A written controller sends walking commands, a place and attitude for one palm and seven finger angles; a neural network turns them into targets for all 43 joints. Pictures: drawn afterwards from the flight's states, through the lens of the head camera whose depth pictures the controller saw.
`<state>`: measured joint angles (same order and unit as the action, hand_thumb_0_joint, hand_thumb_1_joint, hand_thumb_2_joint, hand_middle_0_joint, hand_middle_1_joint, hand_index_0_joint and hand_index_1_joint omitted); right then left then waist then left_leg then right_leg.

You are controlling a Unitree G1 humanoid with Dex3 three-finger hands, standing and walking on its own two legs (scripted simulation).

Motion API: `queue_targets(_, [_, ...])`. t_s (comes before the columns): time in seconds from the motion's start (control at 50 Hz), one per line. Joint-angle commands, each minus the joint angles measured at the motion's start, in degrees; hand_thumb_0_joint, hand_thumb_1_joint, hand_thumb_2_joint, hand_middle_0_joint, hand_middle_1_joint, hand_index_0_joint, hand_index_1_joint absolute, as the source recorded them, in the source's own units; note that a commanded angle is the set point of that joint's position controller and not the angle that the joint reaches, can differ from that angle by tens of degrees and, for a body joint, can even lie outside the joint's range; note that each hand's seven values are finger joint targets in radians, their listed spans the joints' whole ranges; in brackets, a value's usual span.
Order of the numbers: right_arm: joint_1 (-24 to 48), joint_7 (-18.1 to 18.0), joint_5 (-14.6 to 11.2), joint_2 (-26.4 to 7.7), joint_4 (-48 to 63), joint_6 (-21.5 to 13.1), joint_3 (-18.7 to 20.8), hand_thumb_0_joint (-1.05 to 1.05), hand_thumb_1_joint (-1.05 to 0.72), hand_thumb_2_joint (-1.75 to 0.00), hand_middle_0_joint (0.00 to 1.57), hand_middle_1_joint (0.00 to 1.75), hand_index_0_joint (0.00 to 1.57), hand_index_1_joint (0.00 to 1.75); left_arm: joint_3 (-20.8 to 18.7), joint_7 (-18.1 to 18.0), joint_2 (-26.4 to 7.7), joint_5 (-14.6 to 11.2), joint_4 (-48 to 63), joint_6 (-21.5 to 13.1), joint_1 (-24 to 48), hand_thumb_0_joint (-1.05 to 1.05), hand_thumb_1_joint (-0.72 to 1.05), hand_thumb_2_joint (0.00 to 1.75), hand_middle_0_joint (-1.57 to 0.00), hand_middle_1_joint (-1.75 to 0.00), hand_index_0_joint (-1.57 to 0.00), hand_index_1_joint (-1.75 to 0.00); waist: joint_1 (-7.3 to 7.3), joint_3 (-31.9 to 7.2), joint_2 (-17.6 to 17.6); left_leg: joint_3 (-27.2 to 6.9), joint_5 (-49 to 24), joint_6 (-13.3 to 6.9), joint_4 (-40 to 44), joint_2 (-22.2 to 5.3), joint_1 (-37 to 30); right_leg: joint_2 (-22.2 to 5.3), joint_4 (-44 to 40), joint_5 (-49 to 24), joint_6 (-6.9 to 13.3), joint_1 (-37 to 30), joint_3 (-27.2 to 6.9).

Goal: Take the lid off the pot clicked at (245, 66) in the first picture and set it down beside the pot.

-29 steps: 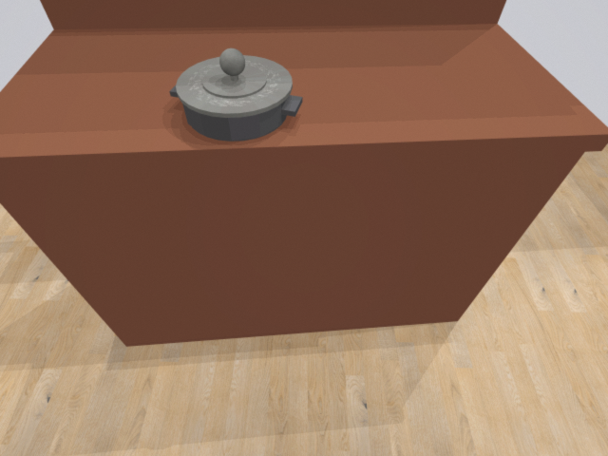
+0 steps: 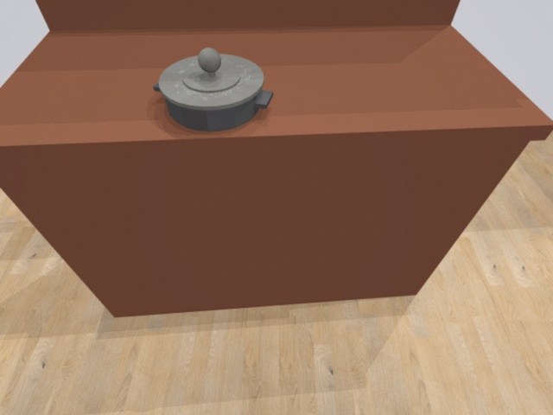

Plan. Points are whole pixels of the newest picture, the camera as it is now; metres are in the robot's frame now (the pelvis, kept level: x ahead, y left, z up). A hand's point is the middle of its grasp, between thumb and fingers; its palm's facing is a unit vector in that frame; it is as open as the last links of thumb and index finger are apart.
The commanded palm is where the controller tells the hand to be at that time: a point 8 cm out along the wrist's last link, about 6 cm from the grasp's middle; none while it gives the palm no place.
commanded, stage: look at it before walking up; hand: left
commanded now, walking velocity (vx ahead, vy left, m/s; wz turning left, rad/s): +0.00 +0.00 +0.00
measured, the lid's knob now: (209, 60) +0.69 +0.17 +0.17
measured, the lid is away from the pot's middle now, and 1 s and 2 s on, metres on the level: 0.00 0.00 0.00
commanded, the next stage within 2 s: turn to face it in 0.06 s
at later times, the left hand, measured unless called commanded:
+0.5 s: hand out of the picture -0.01 +0.18 -0.18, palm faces +0.08 -0.97 -0.22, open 7.4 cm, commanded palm none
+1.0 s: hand out of the picture +0.14 +0.21 -0.18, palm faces +0.08 -0.99 -0.15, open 7.4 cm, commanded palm none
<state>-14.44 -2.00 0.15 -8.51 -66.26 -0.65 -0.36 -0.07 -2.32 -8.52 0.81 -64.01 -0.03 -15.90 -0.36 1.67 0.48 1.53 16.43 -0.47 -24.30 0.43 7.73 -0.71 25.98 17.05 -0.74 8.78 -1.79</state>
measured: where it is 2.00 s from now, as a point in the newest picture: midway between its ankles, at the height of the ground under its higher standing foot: outside the picture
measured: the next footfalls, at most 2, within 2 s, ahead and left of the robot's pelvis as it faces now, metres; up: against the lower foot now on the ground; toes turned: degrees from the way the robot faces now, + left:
right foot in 1.14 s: +0.34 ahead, -0.07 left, +0.00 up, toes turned +0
left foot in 1.70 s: +0.27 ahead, +0.18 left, +0.00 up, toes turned +7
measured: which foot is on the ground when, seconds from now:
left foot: down 0.00-1.00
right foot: down 0.00-0.72, up 0.74-1.00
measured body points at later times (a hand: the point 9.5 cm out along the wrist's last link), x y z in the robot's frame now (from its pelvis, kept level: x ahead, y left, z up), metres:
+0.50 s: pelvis -0.01 +0.00 -0.01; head +0.02 +0.00 +0.44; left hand -0.01 +0.23 -0.16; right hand +0.00 -0.23 -0.17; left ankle -0.04 +0.11 -0.74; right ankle -0.04 -0.13 -0.74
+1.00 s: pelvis +0.11 +0.03 +0.00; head +0.17 +0.05 +0.45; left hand +0.14 +0.26 -0.16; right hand +0.03 -0.18 -0.14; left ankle -0.03 +0.11 -0.74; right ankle +0.17 -0.10 -0.67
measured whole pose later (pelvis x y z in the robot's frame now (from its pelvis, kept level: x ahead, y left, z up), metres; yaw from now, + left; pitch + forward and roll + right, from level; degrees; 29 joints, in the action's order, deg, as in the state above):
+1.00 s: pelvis +0.11 +0.03 +0.00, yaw +6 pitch +3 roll +0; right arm -26.7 -2.3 0.8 -5.9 -64.6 -4.3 -0.4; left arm -3.2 1.3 -10.7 1.4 -58.1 0.1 -11.6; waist -2.1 4.3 1.7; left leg 2.6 18.6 -2.3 -14.3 1.2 -1.3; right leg -4.4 59.7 13.5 0.1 37.0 3.0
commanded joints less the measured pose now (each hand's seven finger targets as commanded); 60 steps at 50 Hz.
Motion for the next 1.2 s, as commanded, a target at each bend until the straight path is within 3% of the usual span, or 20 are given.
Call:
queue_targets(0.0, [-3.6, -0.4, 0.2, -6.1, 1.3, -0.8, 1.1, 0.00, -0.90, -0.90, 0.20, 0.30, 0.20, 0.30, -0.8, -0.4, -6.3, -0.1, 1.4, -1.0, -4.1, 0.00, 0.90, 0.90, -0.20, -0.30, -0.20, -0.30, 0.23, 0.3, 0.5, -4.2, -16.3, -1.3, 2.6, -6.0, -1.7, -4.8, -3.3, -17.4, 1.8, 1.9, -2.9])
queue_targets(0.46, [-2.3, -0.1, 0.5, -7.2, 4.9, 0.5, 2.3, 0.00, -0.90, -0.90, 0.20, 0.30, 0.20, 0.30, -2.7, -0.3, -7.3, 0.0, 4.8, 0.4, -2.4, 0.00, 0.90, 0.90, -0.20, -0.30, -0.20, -0.30, 0.63, 0.5, -0.3, -7.5, -14.2, -2.2, -1.7, -5.5, 6.0, -5.6, 1.2, -10.9, 1.9, 2.3, -0.3])
queue_targets(0.54, [-2.3, 0.6, 1.3, -6.2, 6.0, 0.7, 2.4, 0.00, -0.90, -0.90, 0.20, 0.30, 0.20, 0.30, -3.3, 0.8, -9.2, 0.6, 4.6, 0.5, -4.8, 0.00, 0.90, 0.90, -0.20, -0.30, -0.20, -0.30, 1.72, 4.0, 7.3, -3.3, 11.7, -2.1, -7.8, -0.5, 14.4, -8.9, -8.1, 20.7, 5.3, 1.8, -7.6])
queue_targets(0.58, [-1.4, 1.0, 1.5, -5.4, 6.9, 0.5, 2.5, 0.00, -0.90, -0.90, 0.20, 0.30, 0.20, 0.30, -3.8, 0.9, -10.9, 0.7, 4.8, 0.2, -6.4, 0.00, 0.90, 0.90, -0.20, -0.30, -0.20, -0.30, 2.14, 6.5, 12.4, 0.8, 10.6, -1.5, -16.5, -0.3, 16.9, -14.7, -14.4, 26.4, 8.7, 3.0, -14.9])
queue_targets(0.6, [-1.4, 1.1, 1.5, -5.4, 7.3, 0.3, 2.6, 0.00, -0.90, -0.90, 0.20, 0.30, 0.20, 0.30, -3.9, 0.8, -10.9, 0.7, 4.9, -0.1, -6.5, 0.00, 0.90, 0.90, -0.20, -0.30, -0.20, -0.30, 1.75, 7.1, 10.7, 1.1, 11.2, -1.7, -18.6, -1.3, 16.9, -16.0, -15.3, 26.8, 10.1, 4.0, -15.8])
queue_targets(0.66, [-7.3, 1.5, 1.1, -4.1, 5.8, -1.1, 2.3, 0.00, -0.90, -0.90, 0.20, 0.30, 0.20, 0.30, -3.9, 1.3, -10.2, 0.7, 5.7, -0.8, -2.8, 0.00, 0.90, 0.90, -0.20, -0.30, -0.20, -0.30, -2.38, 7.3, 3.4, 1.8, 7.3, -2.3, -5.0, -1.6, 3.6, -12.0, -6.1, 16.3, 8.8, 11.6, -6.2])
queue_targets(0.68, [-11.9, 1.3, 1.3, -5.5, 4.1, -1.6, 2.5, 0.00, -0.90, -0.90, 0.20, 0.30, 0.20, 0.30, -3.6, 1.7, -8.2, 0.4, 6.1, -0.8, -1.7, 0.00, 0.90, 0.90, -0.20, -0.30, -0.20, -0.30, -3.73, 7.2, -4.4, -4.8, 8.4, -3.6, 2.0, -3.6, -2.2, -6.6, 3.9, 12.2, 6.4, 16.2, -0.1])
queue_targets(0.7, [-19.0, 0.7, 1.9, -10.5, 2.3, -2.0, 4.2, 0.00, -0.90, -0.90, 0.20, 0.30, 0.20, 0.30, -3.0, 2.3, -5.2, 0.3, 7.7, -0.8, -0.1, 0.00, 0.90, 0.90, -0.20, -0.30, -0.20, -0.30, -6.40, 6.8, -17.8, -23.0, 15.9, -8.1, 10.5, -14.9, -7.8, -0.1, 20.6, 11.9, 3.1, 25.8, 7.8])
queue_targets(0.72, [-23.3, 0.2, 2.1, -12.7, 1.9, -2.1, 4.5, 0.00, -0.90, -0.90, 0.20, 0.30, 0.20, 0.30, -2.8, 2.2, -5.2, 0.8, 10.4, -1.4, 4.3, 0.00, 0.90, 0.90, -0.20, -0.30, -0.20, -0.30, -7.66, 9.7, -17.5, -33.2, 10.8, -11.9, 15.6, -21.5, -8.6, 1.0, 31.6, 15.9, 2.9, 34.1, 5.8])
queue_targets(0.76, [-18.4, -0.3, 1.7, -8.9, 3.2, -2.5, 3.1, 0.00, -0.90, -0.90, 0.20, 0.30, 0.20, 0.30, -3.7, 2.4, -6.4, 1.1, 9.6, -1.7, 5.0, 0.00, 0.90, 0.90, -0.20, -0.30, -0.20, -0.30, -4.45, 12.5, -8.9, -28.4, 0.9, -13.3, 15.2, -21.0, -3.8, -4.1, 40.4, 9.1, 3.1, 36.5, 0.1])
queue_targets(0.8, [-14.2, -0.4, 1.2, -7.2, 4.9, -3.8, 2.4, 0.00, -0.90, -0.90, 0.20, 0.30, 0.20, 0.30, -3.4, 3.4, -5.7, 0.8, 8.7, -2.0, 3.3, 0.00, 0.90, 0.90, -0.20, -0.30, -0.20, -0.30, -2.16, 9.1, -3.0, -20.4, -9.9, -12.5, 14.5, -18.1, -5.0, -5.3, 40.5, 2.8, 2.1, 33.7, 0.8])
queue_targets(0.86, [-15.0, -0.8, 0.8, -7.8, 4.1, -4.8, 2.3, 0.00, -0.90, -0.90, 0.20, 0.30, 0.20, 0.30, -3.2, 3.8, -4.3, 0.6, 8.1, -1.6, 2.1, 0.00, 0.90, 0.90, -0.20, -0.30, -0.20, -0.30, -1.18, 3.2, -4.9, -10.1, -28.5, -10.8, 12.0, -14.4, -11.5, -4.3, 40.3, -1.3, 0.8, 33.9, 3.1])
queue_targets(0.96, [-17.5, -1.2, 0.9, -6.3, 2.5, -4.8, 1.8, 0.00, -0.90, -0.90, 0.20, 0.30, 0.20, 0.30, -2.4, 4.0, -2.6, 0.2, 11.2, -1.4, 9.8, 0.00, 0.90, 0.90, -0.20, -0.30, -0.20, -0.30, -2.45, 4.6, -7.8, -3.6, -39.7, -8.0, 11.2, -11.7, -13.7, -2.9, 27.1, -5.5, 1.1, 34.4, 7.8])
queue_targets(1.02, [-16.7, -1.2, 1.2, -7.0, 1.9, -4.4, 1.9, 0.00, -0.90, -0.90, 0.20, 0.30, 0.20, 0.30, -2.2, 3.9, -2.6, -0.3, 12.3, -1.6, 12.1, 0.00, 0.90, 0.90, -0.20, -0.30, -0.20, -0.30, -2.64, 4.8, -9.5, -1.5, -43.2, -7.3, 10.1, -12.3, -9.9, -1.4, 14.4, -6.6, 2.9, 23.8, 9.2])
queue_targets(1.06, [-15.4, -1.2, 1.0, -9.1, 1.8, -4.1, 2.7, 0.00, -0.90, -0.90, 0.20, 0.30, 0.20, 0.30, -2.8, 3.5, -4.2, -0.1, 10.3, -2.0, 5.5, 0.00, 0.90, 0.90, -0.20, -0.30, -0.20, -0.30, 0.49, 0.8, -8.2, -1.3, -48.9, -6.8, 3.0, -13.8, -10.3, -0.1, 9.5, -8.3, 4.4, 13.6, 8.9])
queue_targets(1.1, [-14.5, -0.6, 0.5, -9.1, 1.9, -3.7, 3.1, 0.00, -0.90, -0.90, 0.20, 0.30, 0.20, 0.30, -4.1, 2.6, -7.9, 0.3, 6.1, -2.6, -7.4, 0.00, 0.90, 0.90, -0.20, -0.30, -0.20, -0.30, 5.78, -6.1, -4.2, -0.6, -42.2, -3.7, -12.5, -10.8, -2.1, 0.3, 4.5, -14.7, 5.8, -7.1, 7.2])
queue_targets(1.12, [-17.2, 0.0, -0.1, -6.6, 2.0, -3.6, 2.9, 0.00, -0.90, -0.90, 0.20, 0.30, 0.20, 0.30, -5.4, 1.9, -12.4, 0.9, 4.3, -3.2, -13.8, 0.00, 0.90, 0.90, -0.20, -0.30, -0.20, -0.30, 7.96, -12.4, 6.2, 2.2, -19.4, -1.5, -30.1, -4.5, 10.8, -11.6, 4.6, -23.8, 11.2, -22.0, -7.8])
queue_targets(1.14, [-20.8, -0.4, -0.6, -4.1, 2.4, -3.4, 2.6, 0.00, -0.90, -0.90, 0.20, 0.30, 0.20, 0.30, -6.0, 1.6, -15.7, 0.1, 4.1, -3.2, -15.1, 0.00, 0.90, 0.90, -0.20, -0.30, -0.20, -0.30, 5.29, -18.2, 13.8, 0.9, 17.9, -0.4, -50.7, 1.7, 17.4, -25.4, -1.6, -35.6, 17.4, -24.2, -25.9])
queue_targets(1.16, [-16.9, -0.7, -0.5, -4.9, 2.7, -2.9, 2.7, 0.00, -0.90, -0.90, 0.20, 0.30, 0.20, 0.30, -5.3, 1.1, -13.6, -0.7, 4.9, -2.8, -11.9, 0.00, 0.90, 0.90, -0.20, -0.30, -0.20, -0.30, 5.33, -12.4, 6.5, -3.8, 17.0, -1.3, -53.9, -1.2, 17.7, -23.7, -3.7, -39.5, 18.0, -15.5, -22.3])
queue_targets(1.18, [-14.0, -0.3, -0.6, -3.6, 2.8, -2.3, 2.7, 0.00, -0.90, -0.90, 0.20, 0.30, 0.20, 0.30, -4.5, 0.7, -11.2, -0.4, 5.5, -2.8, -7.0, 0.00, 0.90, 0.90, -0.20, -0.30, -0.20, -0.30, 3.44, -9.6, 8.1, -4.2, 14.1, -0.8, -53.8, -2.5, 17.1, -21.9, -3.7, -46.0, 16.2, -9.3, -18.7])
